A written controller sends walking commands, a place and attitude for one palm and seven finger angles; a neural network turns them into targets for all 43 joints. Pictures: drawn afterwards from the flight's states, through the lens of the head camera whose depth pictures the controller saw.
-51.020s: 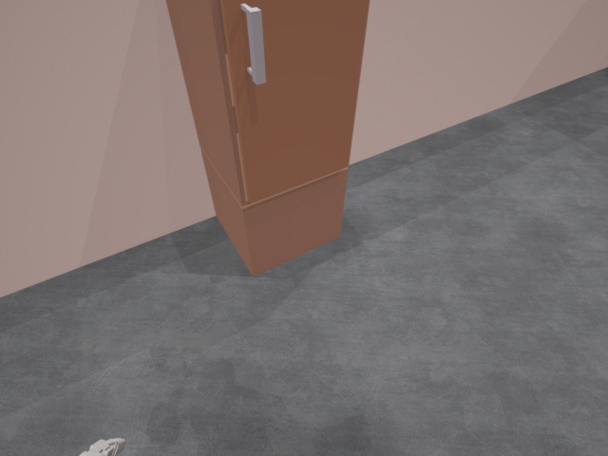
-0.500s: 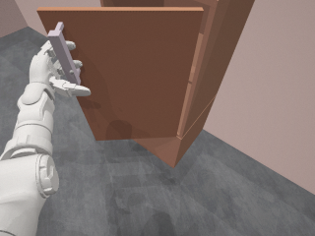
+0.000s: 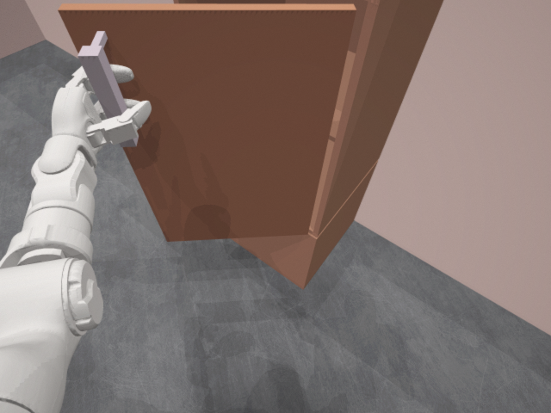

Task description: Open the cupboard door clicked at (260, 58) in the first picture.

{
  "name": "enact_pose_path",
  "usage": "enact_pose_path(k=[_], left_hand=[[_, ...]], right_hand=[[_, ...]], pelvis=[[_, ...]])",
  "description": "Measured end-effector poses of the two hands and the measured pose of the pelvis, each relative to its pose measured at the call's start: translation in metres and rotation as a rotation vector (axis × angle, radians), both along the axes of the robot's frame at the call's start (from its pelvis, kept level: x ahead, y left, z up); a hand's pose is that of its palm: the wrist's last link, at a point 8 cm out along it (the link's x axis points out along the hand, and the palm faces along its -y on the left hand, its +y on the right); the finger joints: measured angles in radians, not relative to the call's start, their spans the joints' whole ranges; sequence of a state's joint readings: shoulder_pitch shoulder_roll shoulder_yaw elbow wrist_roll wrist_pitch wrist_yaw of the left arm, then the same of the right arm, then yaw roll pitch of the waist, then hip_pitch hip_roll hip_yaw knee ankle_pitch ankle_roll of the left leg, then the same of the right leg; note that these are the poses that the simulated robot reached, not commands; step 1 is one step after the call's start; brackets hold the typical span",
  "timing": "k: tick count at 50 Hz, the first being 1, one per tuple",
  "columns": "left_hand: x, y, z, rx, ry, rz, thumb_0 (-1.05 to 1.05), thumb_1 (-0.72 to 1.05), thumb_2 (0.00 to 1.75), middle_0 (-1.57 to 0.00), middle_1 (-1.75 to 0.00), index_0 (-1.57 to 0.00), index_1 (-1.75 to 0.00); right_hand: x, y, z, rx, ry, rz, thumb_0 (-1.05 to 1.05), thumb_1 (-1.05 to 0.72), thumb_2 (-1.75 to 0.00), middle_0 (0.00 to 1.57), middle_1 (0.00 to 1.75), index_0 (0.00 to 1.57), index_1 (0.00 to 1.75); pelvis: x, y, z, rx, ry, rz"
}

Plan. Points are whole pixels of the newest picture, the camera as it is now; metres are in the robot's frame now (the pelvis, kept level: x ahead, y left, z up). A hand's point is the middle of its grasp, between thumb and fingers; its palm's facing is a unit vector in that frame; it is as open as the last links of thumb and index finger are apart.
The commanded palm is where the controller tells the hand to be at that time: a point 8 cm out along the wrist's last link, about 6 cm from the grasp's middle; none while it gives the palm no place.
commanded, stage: close the thumb around the handle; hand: left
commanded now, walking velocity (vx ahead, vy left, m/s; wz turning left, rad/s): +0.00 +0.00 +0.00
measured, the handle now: (115, 92) +0.54 +0.21 +0.16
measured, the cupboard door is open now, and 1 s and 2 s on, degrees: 41 67 85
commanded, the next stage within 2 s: pull the door open along its arc in 0.20 s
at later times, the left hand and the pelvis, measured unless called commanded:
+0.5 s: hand (126, 119) +0.49 +0.19 +0.16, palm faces +0.03 -1.00 +0.00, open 5.8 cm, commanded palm +0.44 +0.24 +0.16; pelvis +0.01 -0.01 +0.00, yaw -1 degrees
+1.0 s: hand (156, 197) +0.35 +0.12 +0.16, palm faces +0.26 -0.96 +0.11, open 6.5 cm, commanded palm +0.29 +0.17 +0.16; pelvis +0.02 -0.01 +0.01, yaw -1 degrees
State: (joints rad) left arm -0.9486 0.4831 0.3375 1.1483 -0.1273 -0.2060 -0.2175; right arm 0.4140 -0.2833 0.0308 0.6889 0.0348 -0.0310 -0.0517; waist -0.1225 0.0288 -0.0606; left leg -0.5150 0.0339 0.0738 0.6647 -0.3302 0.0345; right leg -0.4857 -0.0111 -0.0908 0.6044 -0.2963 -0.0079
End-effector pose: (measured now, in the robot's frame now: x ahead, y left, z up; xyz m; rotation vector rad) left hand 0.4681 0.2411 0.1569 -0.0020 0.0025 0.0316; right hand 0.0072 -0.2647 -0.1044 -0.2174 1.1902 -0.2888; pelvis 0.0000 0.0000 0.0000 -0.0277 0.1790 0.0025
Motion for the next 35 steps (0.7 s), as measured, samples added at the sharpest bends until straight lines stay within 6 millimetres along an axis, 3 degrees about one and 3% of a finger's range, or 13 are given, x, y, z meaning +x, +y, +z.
enact_pose_path(k=[6,23,29,35], left_hand=[[0.0,0.0,0.0,0.003,-0.003,0.009,0.01,0.71,0.82,-0.37,-1.33,-0.37,-1.33],[0.0,0.0,0.0,-0.001,-0.002,-0.001,0.0,0.71,0.8,-0.35,-1.35,-0.36,-1.35],[-0.015,-0.002,-0.001,-0.003,-0.02,-0.016,0.0,0.71,0.76,-0.34,-1.35,-0.34,-1.35],[-0.046,-0.007,-0.003,-0.006,-0.04,-0.04,0.0,0.69,0.73,-0.35,-1.35,-0.33,-1.35]], right_hand=[[0.0,-0.002,-0.001,0.001,0.005,0.0,0.01,-0.91,-0.9,0.2,0.3,0.2,0.3],[0.018,-0.009,0.002,-0.003,-0.041,0.001,0.01,-0.91,-0.9,0.2,0.3,0.2,0.3],[0.035,-0.007,0.004,0.017,-0.092,-0.014,0.01,-0.91,-0.9,0.2,0.3,0.2,0.3],[0.072,-0.002,0.01,0.047,-0.195,0.001,0.01,-0.91,-0.9,0.2,0.3,0.2,0.3]], pelvis=[[0.002,-0.001,0.0,0.0,0.003,0.0],[0.007,-0.005,0.001,0.005,0.008,-0.011],[0.015,-0.005,0.004,0.007,-0.016,-0.028],[0.022,-0.005,0.007,0.01,-0.055,-0.039]])
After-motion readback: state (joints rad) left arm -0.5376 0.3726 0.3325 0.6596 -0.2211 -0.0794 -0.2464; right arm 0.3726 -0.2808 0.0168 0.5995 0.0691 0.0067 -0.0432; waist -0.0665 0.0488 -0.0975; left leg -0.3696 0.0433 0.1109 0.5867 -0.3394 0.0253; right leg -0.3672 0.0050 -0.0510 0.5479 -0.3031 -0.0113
